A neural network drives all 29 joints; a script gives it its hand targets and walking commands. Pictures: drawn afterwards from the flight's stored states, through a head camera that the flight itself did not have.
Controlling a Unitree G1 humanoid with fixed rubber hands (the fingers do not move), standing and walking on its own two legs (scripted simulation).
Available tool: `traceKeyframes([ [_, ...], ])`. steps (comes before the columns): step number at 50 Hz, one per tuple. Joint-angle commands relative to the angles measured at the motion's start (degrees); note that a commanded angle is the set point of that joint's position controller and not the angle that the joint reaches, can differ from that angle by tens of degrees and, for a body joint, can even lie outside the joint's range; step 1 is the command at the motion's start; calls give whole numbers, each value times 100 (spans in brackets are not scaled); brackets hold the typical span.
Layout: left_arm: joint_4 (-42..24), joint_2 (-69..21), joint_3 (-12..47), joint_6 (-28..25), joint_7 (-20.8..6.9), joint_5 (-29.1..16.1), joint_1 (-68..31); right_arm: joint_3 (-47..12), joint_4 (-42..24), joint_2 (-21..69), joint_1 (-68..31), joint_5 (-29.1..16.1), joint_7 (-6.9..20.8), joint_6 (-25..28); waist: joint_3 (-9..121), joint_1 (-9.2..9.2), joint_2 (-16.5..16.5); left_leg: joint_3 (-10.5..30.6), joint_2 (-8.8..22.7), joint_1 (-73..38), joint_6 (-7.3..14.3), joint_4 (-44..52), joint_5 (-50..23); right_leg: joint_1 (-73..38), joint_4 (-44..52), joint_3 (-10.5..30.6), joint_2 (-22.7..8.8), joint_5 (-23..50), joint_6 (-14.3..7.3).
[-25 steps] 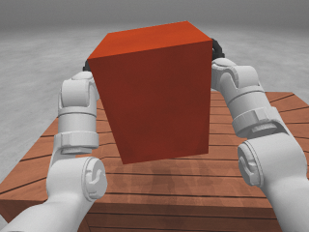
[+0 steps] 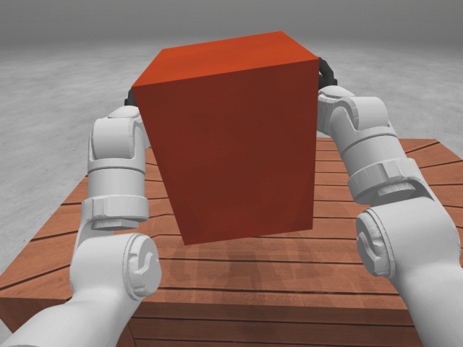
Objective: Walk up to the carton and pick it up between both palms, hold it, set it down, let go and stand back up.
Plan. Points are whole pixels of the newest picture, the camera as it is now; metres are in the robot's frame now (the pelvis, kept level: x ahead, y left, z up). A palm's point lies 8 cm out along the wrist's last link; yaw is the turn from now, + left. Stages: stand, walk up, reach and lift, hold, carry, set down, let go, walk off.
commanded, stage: hold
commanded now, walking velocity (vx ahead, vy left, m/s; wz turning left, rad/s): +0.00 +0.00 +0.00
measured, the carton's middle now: (234, 135) +0.35 -0.01 +0.28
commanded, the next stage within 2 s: none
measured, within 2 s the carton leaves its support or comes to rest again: neither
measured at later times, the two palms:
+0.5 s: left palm (138, 118) +0.37 +0.15 +0.31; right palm (321, 104) +0.37 -0.15 +0.32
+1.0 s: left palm (137, 118) +0.36 +0.14 +0.31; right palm (325, 102) +0.36 -0.15 +0.33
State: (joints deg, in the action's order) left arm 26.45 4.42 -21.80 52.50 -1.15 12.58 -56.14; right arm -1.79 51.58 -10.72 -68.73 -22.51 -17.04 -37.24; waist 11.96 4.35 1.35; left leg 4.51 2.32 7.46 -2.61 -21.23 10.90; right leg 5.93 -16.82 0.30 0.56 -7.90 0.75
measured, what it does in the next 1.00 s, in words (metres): stands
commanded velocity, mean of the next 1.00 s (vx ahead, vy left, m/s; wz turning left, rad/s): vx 0.00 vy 0.00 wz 0.00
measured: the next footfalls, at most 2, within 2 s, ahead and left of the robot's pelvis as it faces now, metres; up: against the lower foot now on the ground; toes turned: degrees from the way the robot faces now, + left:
none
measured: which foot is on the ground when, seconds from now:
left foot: down 0.00-1.00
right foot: down 0.00-1.00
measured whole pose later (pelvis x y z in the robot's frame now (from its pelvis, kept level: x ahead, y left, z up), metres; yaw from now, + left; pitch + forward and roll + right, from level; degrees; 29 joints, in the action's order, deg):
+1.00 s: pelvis +0.00 +0.00 +0.00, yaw +0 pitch -3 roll -1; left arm 26.4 4.2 -21.4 51.8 -0.6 12.6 -55.8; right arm -1.8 51.4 -10.8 -68.2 -22.8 -17.0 -37.4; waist 12.5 4.7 1.6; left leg 5.1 2.3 7.6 -2.6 -21.4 11.1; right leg 5.6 -16.4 0.9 0.9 -7.9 0.7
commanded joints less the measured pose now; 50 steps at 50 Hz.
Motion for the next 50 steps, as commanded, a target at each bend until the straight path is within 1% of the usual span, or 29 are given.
traceKeyframes([
  [1,-1216,-3082,2091,-829,-755,-1155,-5536,-799,-1719,3935,-4133,-1040,976,2,1779,53,161,-300,-523,92,-87,325,-914,-1090,7,-20,466,700,183],
  [3,-1039,-3016,1968,-832,-763,-1084,-5504,-726,-1567,3863,-4128,-1020,993,-6,1650,2,176,-290,-515,145,-70,341,-868,-1035,25,-5,465,635,169],
  [4,-1011,-3012,2008,-838,-764,-1122,-5453,-711,-1685,3851,-4193,-1009,985,23,1680,15,89,-281,-519,162,-64,335,-875,-1027,33,10,457,655,191],
  [5,-970,-3002,1962,-844,-769,-1110,-5481,-758,-1676,3909,-4228,-1018,976,23,1699,-37,100,-303,-522,138,-55,312,-885,-1052,28,25,441,694,183],
  [6,-1010,-3001,1975,-848,-769,-1126,-5517,-711,-1638,3861,-4227,-999,971,14,1744,27,106,-287,-528,154,-54,323,-863,-1068,35,3,451,662,193],
  [7,-1022,-3001,1933,-852,-762,-1100,-5536,-684,-1578,3851,-4216,-994,974,12,1690,-3,158,-290,-514,170,-54,333,-879,-1040,29,16,457,656,183],
  [8,-927,-2936,1879,-859,-754,-1059,-5483,-697,-1511,3872,-4124,-985,980,-1,1634,-32,46,-275,-508,147,-51,347,-861,-1037,48,-3,465,642,189],
  [9,-1093,-2993,1982,-871,-758,-1123,-5522,-725,-1624,3882,-4171,-1022,981,30,1815,0,85,-275,-519,71,-68,299,-1007,-1075,11,1,463,787,195],
  [11,-929,-2893,1937,-861,-789,-1142,-5457,-760,-1642,3906,-4163,-1067,950,6,1712,19,-7,-290,-545,122,-56,288,-1023,-1112,30,22,433,889,218],
  [12,-978,-2907,1894,-878,-788,-1108,-5531,-751,-1602,3895,-4187,-1073,949,12,1793,-4,98,-296,-545,122,-57,272,-1032,-1124,13,22,431,859,210],
  [14,-933,-2852,1843,-854,-788,-1083,-5463,-778,-1562,3871,-4109,-1070,946,-15,1722,-38,62,-301,-555,117,-49,282,-1045,-1142,22,37,427,906,222],
  [16,-1023,-2895,1938,-860,-795,-1118,-5473,-813,-1729,3912,-4134,-1120,917,3,1811,31,69,-288,-545,26,-73,246,-1173,-1122,28,20,442,1012,236],
  [17,-1106,-2931,1959,-852,-792,-1146,-5461,-836,-1783,3881,-4199,-1131,907,7,1897,14,117,-270,-549,4,-70,197,-1291,-1168,-1,43,439,1117,223],
  [20,-927,-2820,1850,-831,-813,-1088,-5291,-913,-1865,3901,-4162,-1171,871,-8,1757,-14,-78,-298,-566,37,-65,183,-1310,-1213,16,18,456,1176,248],
  [21,-1033,-2923,1920,-845,-817,-1131,-5277,-969,-2060,3945,-4212,-1179,867,17,1861,-19,-74,-280,-564,34,-63,195,-1323,-1252,22,28,452,1203,247],
  [22,-1129,-2922,1939,-842,-818,-1147,-5344,-919,-1944,3908,-4105,-1182,857,-15,1919,14,25,-292,-576,-27,-69,183,-1372,-1269,-1,20,446,1265,260],
  [23,-1048,-2911,1966,-833,-817,-1157,-5306,-942,-2022,3917,-4129,-1175,850,-11,1822,33,-41,-287,-556,-9,-82,175,-1340,-1229,18,17,454,1216,246],
  [25,-1264,-3014,2097,-847,-803,-1220,-5333,-941,-2137,3898,-4108,-1199,841,14,1969,112,131,-289,-565,-125,-140,134,-1532,-1236,-6,13,476,1365,235],
  [27,-1348,-3038,2124,-835,-782,-1221,-5346,-983,-2156,3939,-4058,-1189,839,-25,1990,113,143,-281,-560,-146,-141,147,-1507,-1224,4,30,465,1335,240],
  [29,-1317,-2992,2067,-825,-771,-1170,-5331,-993,-2145,3918,-4091,-1205,852,-30,1901,40,124,-268,-557,-142,-130,164,-1449,-1221,8,4,474,1222,239],
  [33,-1536,-3111,2271,-798,-765,-1251,-5266,-1011,-2238,3895,-4010,-1228,861,-2,2040,140,235,-253,-547,-213,-180,128,-1621,-1246,-6,-10,493,1360,216],
  [34,-1439,-3106,2191,-775,-748,-1214,-5209,-1029,-2216,3871,-4025,-1242,861,-19,1960,79,221,-263,-545,-190,-180,122,-1636,-1238,-11,-7,507,1368,218],
  [38,-1233,-3070,2108,-782,-764,-1126,-5231,-922,-1986,3837,-4021,-1144,907,-28,1612,49,137,-261,-507,-43,-145,218,-1250,-1109,41,-16,495,948,175],
  [41,-1339,-3156,2214,-804,-738,-1190,-5352,-871,-1978,3873,-4045,-1143,937,-14,1748,91,226,-250,-503,-35,-155,234,-1261,-1080,40,-10,500,949,172],
  [44,-1364,-3174,2194,-816,-730,-1184,-5326,-879,-1919,3853,-4025,-1135,950,-9,1826,68,240,-227,-497,-60,-155,227,-1299,-1108,25,27,486,996,164],
  [45,-1327,-3129,2159,-813,-733,-1173,-5372,-853,-1879,3834,-4008,-1113,945,-10,1805,114,256,-251,-513,-100,-153,222,-1315,-1098,36,-2,491,1031,176],
  [47,-1241,-3110,2136,-825,-735,-1144,-5317,-854,-1899,3870,-4008,-1106,949,-14,1787,87,144,-249,-514,-91,-151,234,-1234,-1084,58,-3,504,970,190],
  [48,-1162,-3048,2042,-832,-743,-1116,-5382,-789,-1715,3849,-4017,-1084,953,-34,1627,67,142,-262,-509,-17,-121,270,-1081,-990,64,21,473,827,181],
  [50,-995,-3045,2004,-820,-752,-1096,-5350,-775,-1746,3845,-4081,-1057,954,-18,1600,22,138,-267,-510,72,-97,307,-964,-1009,87,14,468,751,189],
])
